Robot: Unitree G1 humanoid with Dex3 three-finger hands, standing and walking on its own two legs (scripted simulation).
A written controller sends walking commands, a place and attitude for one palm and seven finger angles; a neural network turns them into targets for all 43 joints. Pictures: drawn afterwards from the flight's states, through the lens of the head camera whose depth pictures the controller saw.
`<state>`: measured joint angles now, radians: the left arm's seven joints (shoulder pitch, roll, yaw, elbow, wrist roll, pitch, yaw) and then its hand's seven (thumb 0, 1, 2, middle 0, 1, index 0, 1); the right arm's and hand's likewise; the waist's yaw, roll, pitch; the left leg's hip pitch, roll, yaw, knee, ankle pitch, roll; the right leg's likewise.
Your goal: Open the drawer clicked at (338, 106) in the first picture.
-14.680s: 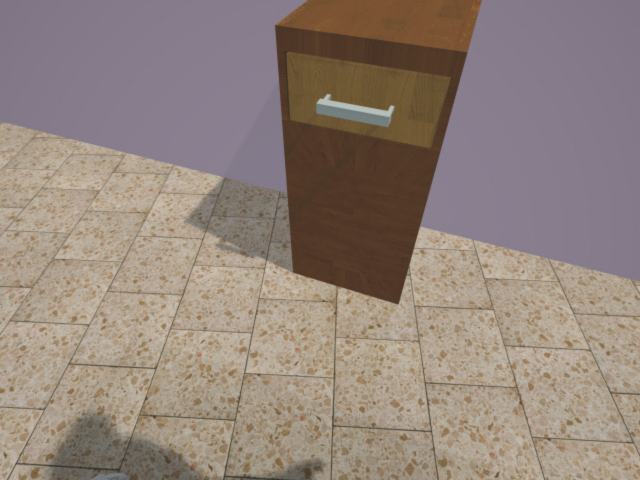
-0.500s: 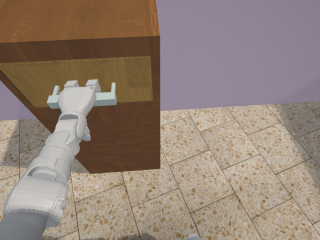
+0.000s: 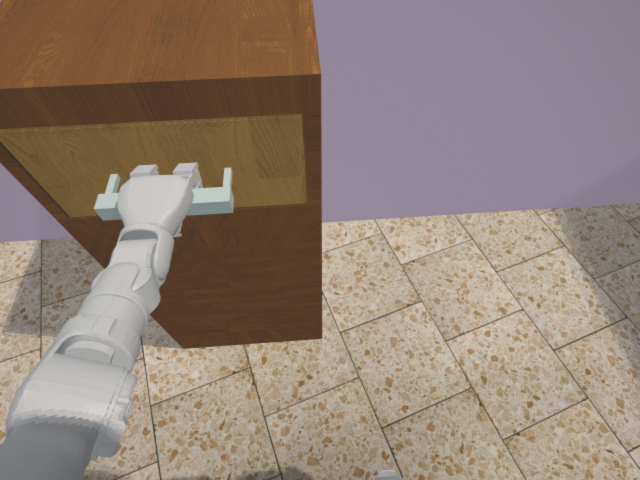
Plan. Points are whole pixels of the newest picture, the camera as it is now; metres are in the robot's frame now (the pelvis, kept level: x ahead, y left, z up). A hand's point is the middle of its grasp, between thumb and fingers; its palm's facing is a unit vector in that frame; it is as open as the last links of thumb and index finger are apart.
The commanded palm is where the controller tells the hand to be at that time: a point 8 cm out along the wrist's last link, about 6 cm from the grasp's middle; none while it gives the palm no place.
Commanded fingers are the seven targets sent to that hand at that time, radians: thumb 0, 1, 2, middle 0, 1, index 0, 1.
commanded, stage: close the thumb around the handle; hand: left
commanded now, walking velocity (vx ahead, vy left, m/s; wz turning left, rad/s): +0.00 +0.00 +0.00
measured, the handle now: (169, 190) +0.50 +0.21 +0.04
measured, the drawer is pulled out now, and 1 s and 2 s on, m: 0.00 0.02 0.13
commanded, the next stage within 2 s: pull the drawer open in 0.06 s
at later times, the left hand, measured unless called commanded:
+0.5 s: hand (170, 232) +0.44 +0.20 +0.02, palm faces -0.03 -0.04 -1.00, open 5.8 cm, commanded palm +0.42 +0.21 +0.08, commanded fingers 0.00 0.90 0.90 -0.40 -1.35 -0.40 -1.35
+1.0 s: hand (169, 235) +0.44 +0.21 +0.02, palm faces -0.05 -0.03 -1.00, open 5.7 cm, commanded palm +0.39 +0.21 +0.08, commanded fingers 0.00 0.90 0.90 -0.40 -1.35 -0.40 -1.35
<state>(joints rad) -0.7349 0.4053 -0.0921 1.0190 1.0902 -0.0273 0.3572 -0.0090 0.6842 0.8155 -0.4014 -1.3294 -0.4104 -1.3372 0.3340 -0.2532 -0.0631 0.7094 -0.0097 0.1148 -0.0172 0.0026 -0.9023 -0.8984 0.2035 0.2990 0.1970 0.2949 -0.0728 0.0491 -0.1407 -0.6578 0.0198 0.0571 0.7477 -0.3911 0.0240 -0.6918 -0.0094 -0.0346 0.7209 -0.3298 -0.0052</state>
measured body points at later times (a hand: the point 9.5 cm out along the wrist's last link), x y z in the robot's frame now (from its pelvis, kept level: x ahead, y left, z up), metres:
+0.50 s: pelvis +0.02 +0.00 +0.01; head +0.09 -0.02 +0.45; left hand +0.43 +0.20 +0.07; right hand +0.07 -0.27 -0.13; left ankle -0.03 +0.10 -0.71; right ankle +0.00 -0.12 -0.71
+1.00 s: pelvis +0.01 -0.01 +0.00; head +0.08 -0.02 +0.45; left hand +0.43 +0.20 +0.07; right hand +0.06 -0.28 -0.13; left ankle -0.03 +0.10 -0.71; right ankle +0.00 -0.12 -0.71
